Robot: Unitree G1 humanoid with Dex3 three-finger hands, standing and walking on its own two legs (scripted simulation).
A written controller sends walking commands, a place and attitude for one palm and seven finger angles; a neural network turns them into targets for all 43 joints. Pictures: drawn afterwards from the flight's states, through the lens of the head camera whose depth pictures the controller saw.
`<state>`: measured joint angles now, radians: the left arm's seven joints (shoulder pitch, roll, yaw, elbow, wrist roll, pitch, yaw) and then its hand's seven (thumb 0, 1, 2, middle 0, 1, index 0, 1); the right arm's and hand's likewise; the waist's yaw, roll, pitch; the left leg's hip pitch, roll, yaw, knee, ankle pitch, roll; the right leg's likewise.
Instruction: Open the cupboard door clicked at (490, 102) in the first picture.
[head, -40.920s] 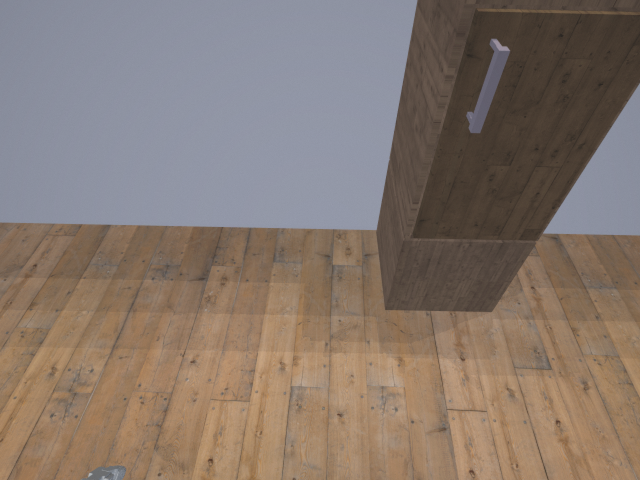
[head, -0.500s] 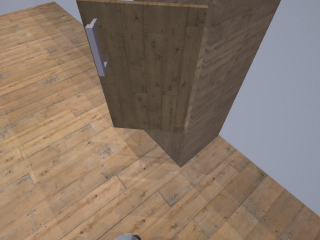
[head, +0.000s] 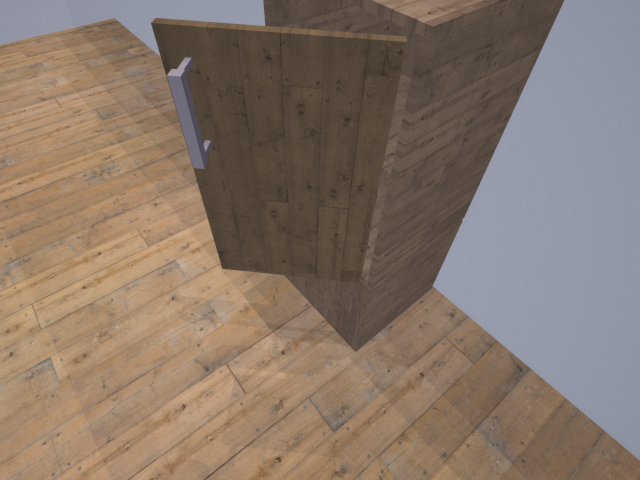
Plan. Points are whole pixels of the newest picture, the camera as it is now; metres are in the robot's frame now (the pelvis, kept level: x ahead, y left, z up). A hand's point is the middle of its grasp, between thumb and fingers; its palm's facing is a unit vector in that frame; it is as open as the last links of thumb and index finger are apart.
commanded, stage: come to a stop and stand still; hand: left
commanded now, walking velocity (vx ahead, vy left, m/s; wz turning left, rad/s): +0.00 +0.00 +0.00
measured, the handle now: (193, 116) +0.60 +0.25 +0.12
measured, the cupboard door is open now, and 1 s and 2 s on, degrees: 44 44 44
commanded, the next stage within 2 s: look again from close up in 0.02 s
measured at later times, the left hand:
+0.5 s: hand out of the picture +0.01 +0.19 -0.17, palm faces +0.00 -0.97 -0.23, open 7.4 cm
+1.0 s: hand out of the picture +0.01 +0.18 -0.19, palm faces +0.04 -0.98 -0.19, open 7.4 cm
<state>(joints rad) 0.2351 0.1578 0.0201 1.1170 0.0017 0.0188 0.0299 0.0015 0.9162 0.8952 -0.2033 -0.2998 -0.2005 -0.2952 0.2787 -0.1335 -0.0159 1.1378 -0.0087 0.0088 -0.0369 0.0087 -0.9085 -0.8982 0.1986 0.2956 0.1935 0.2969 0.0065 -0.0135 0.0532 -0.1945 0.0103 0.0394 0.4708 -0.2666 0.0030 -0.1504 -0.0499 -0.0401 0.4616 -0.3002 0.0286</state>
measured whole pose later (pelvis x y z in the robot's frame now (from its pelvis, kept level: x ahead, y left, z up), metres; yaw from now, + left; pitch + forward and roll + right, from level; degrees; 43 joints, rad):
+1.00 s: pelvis +0.02 +0.01 -0.01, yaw -1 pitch -1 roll +0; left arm 0.32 0.17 0.02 1.06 0.02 0.01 0.02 0.00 0.91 0.90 -0.20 -0.30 -0.20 -0.30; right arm 0.29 -0.18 -0.01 1.08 -0.02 0.01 -0.01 0.01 -0.91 -0.90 0.20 0.30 0.19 0.30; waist 0.02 -0.02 0.03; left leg -0.22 0.01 0.06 0.59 -0.36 0.01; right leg -0.18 -0.06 -0.02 0.58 -0.39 0.03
